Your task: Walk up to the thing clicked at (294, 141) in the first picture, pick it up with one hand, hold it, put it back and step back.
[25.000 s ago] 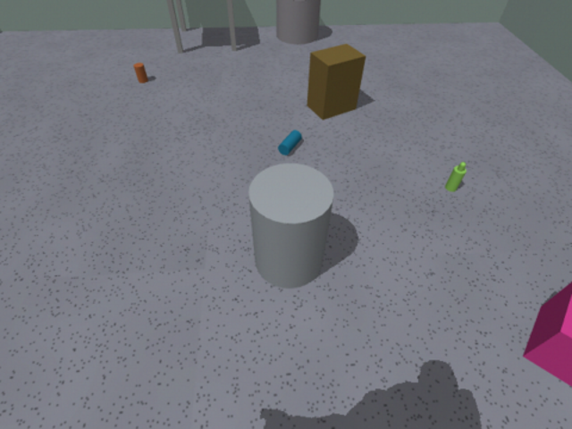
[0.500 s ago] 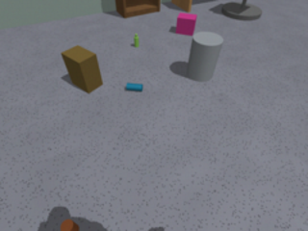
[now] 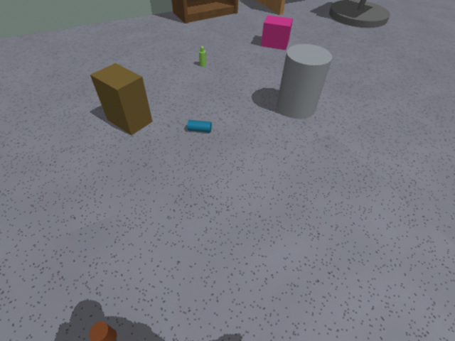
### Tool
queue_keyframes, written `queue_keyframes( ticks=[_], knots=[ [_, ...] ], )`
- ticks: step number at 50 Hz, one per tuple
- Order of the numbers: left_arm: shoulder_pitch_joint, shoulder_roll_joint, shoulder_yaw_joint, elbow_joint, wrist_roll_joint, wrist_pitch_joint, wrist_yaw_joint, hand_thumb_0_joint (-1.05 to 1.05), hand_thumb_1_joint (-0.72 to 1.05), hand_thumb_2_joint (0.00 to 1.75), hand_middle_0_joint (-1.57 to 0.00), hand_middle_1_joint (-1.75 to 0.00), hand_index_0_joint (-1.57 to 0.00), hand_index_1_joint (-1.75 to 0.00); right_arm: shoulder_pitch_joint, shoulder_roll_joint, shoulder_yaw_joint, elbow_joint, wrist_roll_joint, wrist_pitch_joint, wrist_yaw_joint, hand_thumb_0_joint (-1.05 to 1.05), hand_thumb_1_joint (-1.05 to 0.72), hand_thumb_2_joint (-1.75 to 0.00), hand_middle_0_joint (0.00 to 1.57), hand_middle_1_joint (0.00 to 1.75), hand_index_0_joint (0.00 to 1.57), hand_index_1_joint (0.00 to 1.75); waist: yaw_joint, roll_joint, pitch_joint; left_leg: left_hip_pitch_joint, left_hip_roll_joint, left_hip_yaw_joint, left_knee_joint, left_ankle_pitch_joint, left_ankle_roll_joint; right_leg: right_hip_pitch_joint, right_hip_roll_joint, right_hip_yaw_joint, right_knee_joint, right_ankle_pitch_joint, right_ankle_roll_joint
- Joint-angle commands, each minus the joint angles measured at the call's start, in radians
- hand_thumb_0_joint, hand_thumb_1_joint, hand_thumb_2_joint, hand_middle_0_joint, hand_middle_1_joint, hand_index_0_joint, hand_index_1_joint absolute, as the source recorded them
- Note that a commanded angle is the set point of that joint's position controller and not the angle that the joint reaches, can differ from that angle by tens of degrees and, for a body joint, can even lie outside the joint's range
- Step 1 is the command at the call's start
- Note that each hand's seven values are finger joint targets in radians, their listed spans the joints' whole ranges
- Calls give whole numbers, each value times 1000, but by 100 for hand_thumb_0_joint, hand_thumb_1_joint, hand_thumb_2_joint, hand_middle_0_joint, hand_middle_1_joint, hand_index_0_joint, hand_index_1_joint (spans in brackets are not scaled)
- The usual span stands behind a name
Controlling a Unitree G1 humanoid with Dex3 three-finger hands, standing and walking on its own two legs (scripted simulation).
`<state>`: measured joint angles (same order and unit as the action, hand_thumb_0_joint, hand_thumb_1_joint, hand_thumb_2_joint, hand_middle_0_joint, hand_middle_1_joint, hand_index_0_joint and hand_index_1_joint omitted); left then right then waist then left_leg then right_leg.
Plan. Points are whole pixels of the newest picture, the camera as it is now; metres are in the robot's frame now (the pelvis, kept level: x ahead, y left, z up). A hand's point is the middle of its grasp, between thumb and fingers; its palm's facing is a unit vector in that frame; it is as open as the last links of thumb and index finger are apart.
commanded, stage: stand
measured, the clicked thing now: (199, 126) +1.53 +0.16 -0.75
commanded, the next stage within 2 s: none
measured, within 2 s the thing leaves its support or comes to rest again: neither
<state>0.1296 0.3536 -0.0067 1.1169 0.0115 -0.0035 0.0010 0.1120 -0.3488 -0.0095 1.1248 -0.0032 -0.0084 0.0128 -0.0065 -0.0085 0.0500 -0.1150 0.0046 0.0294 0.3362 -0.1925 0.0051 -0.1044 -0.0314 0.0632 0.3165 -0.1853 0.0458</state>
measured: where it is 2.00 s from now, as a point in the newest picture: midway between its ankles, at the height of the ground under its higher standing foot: outside the picture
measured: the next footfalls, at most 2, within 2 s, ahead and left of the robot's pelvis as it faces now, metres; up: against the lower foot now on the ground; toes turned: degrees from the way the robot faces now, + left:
none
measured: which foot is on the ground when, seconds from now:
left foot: down 0.00-1.00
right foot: down 0.00-1.00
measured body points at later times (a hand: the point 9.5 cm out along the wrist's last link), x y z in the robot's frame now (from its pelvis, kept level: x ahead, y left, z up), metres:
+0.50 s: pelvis +0.01 +0.00 +0.00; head +0.02 +0.01 +0.45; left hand +0.08 +0.30 -0.14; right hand +0.09 -0.30 -0.13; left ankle -0.01 +0.11 -0.75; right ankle -0.01 -0.15 -0.75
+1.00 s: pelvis +0.00 +0.00 +0.00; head +0.02 +0.00 +0.45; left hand +0.07 +0.30 -0.14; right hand +0.08 -0.30 -0.13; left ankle -0.01 +0.11 -0.75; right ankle -0.01 -0.15 -0.75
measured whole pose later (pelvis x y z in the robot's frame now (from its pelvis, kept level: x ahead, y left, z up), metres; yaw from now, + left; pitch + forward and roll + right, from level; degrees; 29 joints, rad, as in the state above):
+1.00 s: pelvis +0.00 +0.00 +0.00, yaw +0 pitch -2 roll +0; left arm 0.14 0.35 -0.01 1.11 0.01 0.00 0.00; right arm 0.11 -0.35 -0.01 1.12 0.00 -0.01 0.01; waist 0.00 -0.01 0.05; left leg -0.10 0.00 0.03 0.33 -0.20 0.01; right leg -0.09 -0.03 0.06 0.31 -0.19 0.05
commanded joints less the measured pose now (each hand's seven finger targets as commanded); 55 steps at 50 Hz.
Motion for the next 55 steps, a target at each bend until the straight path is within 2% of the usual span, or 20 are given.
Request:
queue_keyframes(
  ticks=[1,5,7,11,13,17,21,24,26,28,33,39,41,44,51,53,55],
  knots=[
    [-24,209,43,-54,1,-25,11,0,90,90,-20,-30,-20,-30,-37,-224,-45,-55,-3,-20,-14,0,-90,-90,20,30,20,30,1,6,-62,29,128,-100,-61,104,20,-20,-90,52,-37,140,-60],
    [-31,210,42,-59,-2,-29,12,0,90,90,-20,-30,-20,-30,-33,-220,-43,-57,-2,-24,-14,0,-90,-90,20,30,20,30,-1,14,-83,44,130,-96,-42,195,19,-3,-95,50,-30,194,-59],
    [-31,210,42,-57,-1,-27,13,0,90,90,-20,-30,-20,-30,-35,-221,-45,-58,-4,-21,-16,0,-90,-90,20,30,20,30,-1,5,-82,37,127,-93,-42,172,19,-2,-92,48,-36,182,-57],
    [-27,207,42,-59,-2,-29,14,0,90,90,-20,-30,-20,-30,-34,-220,-43,-61,-2,-23,-16,0,-90,-90,20,30,20,30,-2,12,-95,59,130,-90,-32,226,18,10,-95,46,-26,237,-56],
    [-30,210,44,-60,0,-25,15,0,90,90,-20,-30,-20,-30,-30,-220,-44,-61,-2,-20,-18,0,-90,-90,20,30,20,30,-2,14,-81,40,127,-90,-46,174,18,4,-91,43,-34,192,-55],
    [-27,206,43,-57,-3,-25,13,0,90,90,-20,-30,-20,-30,-36,-223,-43,-63,-3,-23,-18,0,-90,-90,20,30,20,30,3,16,-84,53,133,-96,-46,207,18,6,-91,42,-26,191,-56],
    [-30,209,42,-60,3,-25,14,0,90,90,-20,-30,-20,-30,-39,-218,-44,-65,-2,-21,-18,0,-90,-90,20,30,20,30,0,7,-75,40,129,-94,-46,177,19,-2,-92,42,-39,181,-55],
    [-36,212,46,-62,1,-25,15,0,90,90,-20,-30,-20,-30,-32,-215,-44,-65,-3,-22,-18,0,-90,-90,20,30,20,30,-3,8,-94,58,132,-92,-43,228,19,12,-95,42,-23,218,-58],
    [-27,206,43,-62,0,-24,14,0,90,90,-20,-30,-20,-30,-36,-222,-44,-66,-4,-23,-19,0,-90,-90,20,30,20,30,3,25,-84,53,129,-89,-45,213,19,5,-93,40,-34,205,-55],
    [-21,202,42,-61,0,-24,13,0,90,90,-20,-30,-20,-30,-43,-222,-44,-67,-3,-24,-19,0,-90,-90,20,30,20,30,5,20,-93,69,136,-93,-41,239,20,7,-93,37,-25,213,-56],
    [-28,205,43,-60,0,-22,13,0,90,90,-20,-30,-20,-30,-34,-217,-46,-66,-4,-21,-19,0,-90,-90,20,30,20,30,0,14,-62,33,127,-93,-61,156,18,-6,-90,41,-38,151,-56],
    [-25,204,42,-63,1,-23,12,0,90,90,-20,-30,-20,-30,-36,-221,-47,-63,-4,-23,-18,0,-90,-90,20,30,20,30,3,8,-82,55,131,-92,-47,193,19,0,-94,43,-32,188,-58],
    [-17,206,42,-61,-1,-22,12,0,90,90,-20,-30,-20,-30,-32,-220,-45,-61,-3,-23,-18,0,-90,-90,20,30,20,30,5,16,-72,46,129,-95,-59,176,19,1,-91,45,-35,172,-57],
    [-30,212,43,-64,-1,-26,14,0,90,90,-20,-30,-20,-30,-30,-216,-46,-63,-3,-24,-17,0,-90,-90,20,30,20,30,-1,5,-87,58,129,-91,-43,212,17,3,-95,45,-29,199,-58],
    [-20,207,42,-63,1,-24,14,0,90,90,-20,-30,-20,-30,-30,-216,-45,-63,-4,-20,-17,0,-90,-90,20,30,20,30,0,11,-65,37,125,-89,-49,149,20,-3,-94,45,-43,174,-58],
    [-24,209,43,-62,-1,-24,13,0,90,90,-20,-30,-20,-30,-28,-216,-45,-61,-4,-20,-17,0,-90,-90,20,30,20,30,-1,6,-54,24,122,-94,-58,126,16,-12,-91,48,-43,136,-58],
    [-18,212,44,-62,1,-24,13,0,90,90,-20,-30,-20,-30,-34,-217,-47,-64,-4,-19,-17,0,-90,-90,20,30,20,30,1,7,-69,42,126,-93,-50,139,21,-12,-92,47,-39,159,-59]
  ],
)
